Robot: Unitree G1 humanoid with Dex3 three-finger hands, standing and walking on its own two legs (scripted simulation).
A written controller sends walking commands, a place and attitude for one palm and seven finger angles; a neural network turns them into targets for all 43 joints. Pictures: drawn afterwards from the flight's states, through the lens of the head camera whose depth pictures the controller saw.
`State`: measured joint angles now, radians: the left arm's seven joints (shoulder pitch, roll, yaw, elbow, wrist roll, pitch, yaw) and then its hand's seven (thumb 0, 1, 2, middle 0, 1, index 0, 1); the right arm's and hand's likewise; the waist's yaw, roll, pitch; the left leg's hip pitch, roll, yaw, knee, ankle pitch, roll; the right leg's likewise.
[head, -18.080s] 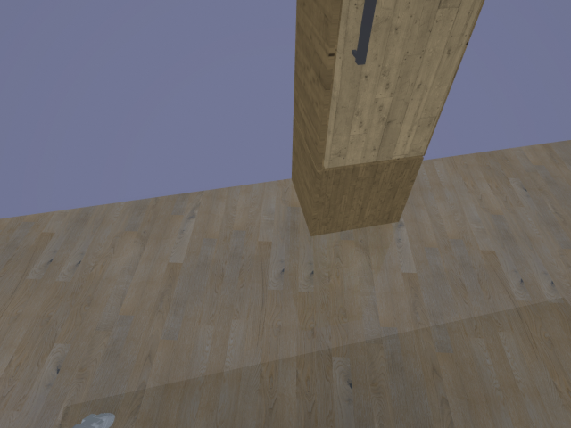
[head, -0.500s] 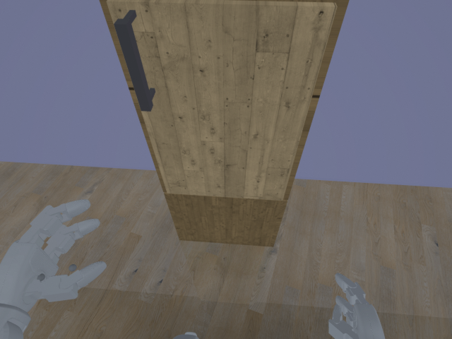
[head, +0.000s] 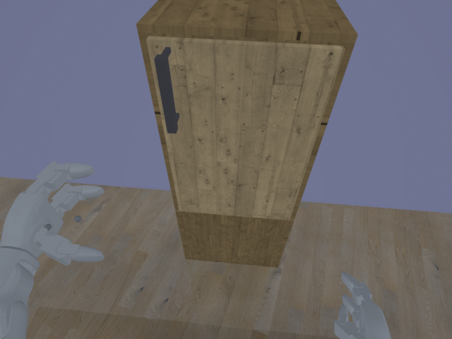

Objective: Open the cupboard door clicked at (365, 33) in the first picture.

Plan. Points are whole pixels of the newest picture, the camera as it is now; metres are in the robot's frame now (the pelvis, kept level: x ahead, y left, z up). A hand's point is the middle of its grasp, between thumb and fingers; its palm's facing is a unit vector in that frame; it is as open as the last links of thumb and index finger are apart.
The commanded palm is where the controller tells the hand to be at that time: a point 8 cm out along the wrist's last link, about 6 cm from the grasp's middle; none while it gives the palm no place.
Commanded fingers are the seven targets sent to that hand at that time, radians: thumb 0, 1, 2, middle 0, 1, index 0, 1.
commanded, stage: raise the hand with hooked fingers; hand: left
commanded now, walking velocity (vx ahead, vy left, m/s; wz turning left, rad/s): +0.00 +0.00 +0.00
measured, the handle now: (169, 92) +0.56 +0.18 +0.16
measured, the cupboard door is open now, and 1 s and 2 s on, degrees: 0 0 0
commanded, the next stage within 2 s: move the hooked fingers beside the handle in 0.86 s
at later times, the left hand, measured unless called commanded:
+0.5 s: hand (64, 165) +0.30 +0.27 +0.19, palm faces +0.03 -1.00 -0.05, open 14.0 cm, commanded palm +0.26 +0.31 +0.19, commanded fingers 0.00 -0.50 0.30 -0.30 -1.20 -0.30 -1.20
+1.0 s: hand (82, 173) +0.29 +0.25 +0.18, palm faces +0.05 -1.00 -0.04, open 14.0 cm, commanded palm +0.27 +0.30 +0.19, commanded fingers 0.00 -0.50 0.30 -0.30 -1.20 -0.30 -1.20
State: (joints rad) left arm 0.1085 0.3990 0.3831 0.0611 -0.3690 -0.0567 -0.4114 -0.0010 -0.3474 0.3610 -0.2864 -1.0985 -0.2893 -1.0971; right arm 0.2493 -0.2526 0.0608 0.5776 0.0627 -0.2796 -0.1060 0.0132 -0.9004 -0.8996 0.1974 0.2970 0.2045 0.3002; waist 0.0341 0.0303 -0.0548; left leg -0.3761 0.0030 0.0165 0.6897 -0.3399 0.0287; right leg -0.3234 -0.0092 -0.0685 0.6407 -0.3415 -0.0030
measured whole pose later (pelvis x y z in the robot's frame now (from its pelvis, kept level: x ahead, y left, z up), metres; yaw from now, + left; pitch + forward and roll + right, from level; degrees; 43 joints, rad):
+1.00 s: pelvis +0.00 -0.02 +0.01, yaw +0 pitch -1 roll +0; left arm -0.17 0.46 0.45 0.25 -0.34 0.12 -0.45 -0.01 -0.50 0.30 -0.30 -1.20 -0.30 -1.20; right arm 0.23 -0.27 0.07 0.59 0.08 -0.19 -0.12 0.01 -0.90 -0.90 0.20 0.30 0.21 0.30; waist 0.04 0.05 -0.03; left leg -0.25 0.02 0.01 0.54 -0.27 0.00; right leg -0.21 0.02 -0.07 0.52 -0.29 -0.03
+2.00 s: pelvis +0.01 -0.01 +0.01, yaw -1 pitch +4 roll -1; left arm -0.62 0.49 0.36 0.73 -0.21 0.03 -0.34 -0.01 -0.50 0.30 -0.30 -1.20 -0.30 -1.20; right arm 0.30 -0.27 0.06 0.62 0.07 -0.10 -0.10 0.01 -0.90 -0.90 0.20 0.30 0.21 0.30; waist -0.03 0.02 -0.05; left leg -0.34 0.01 0.04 0.55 -0.29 0.02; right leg -0.30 0.00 -0.04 0.52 -0.29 -0.01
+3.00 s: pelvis +0.02 +0.00 +0.00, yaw -3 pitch +12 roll -2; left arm -0.92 0.67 0.44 1.16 -0.13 -0.16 -0.40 -0.01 -0.50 0.30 -0.29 -1.20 -0.30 -1.20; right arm 0.43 -0.29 0.04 0.64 0.04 0.00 -0.07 0.01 -0.90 -0.90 0.20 0.30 0.21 0.30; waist -0.13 0.01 -0.08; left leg -0.54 0.03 0.05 0.67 -0.33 0.03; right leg -0.50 0.02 -0.03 0.59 -0.30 0.00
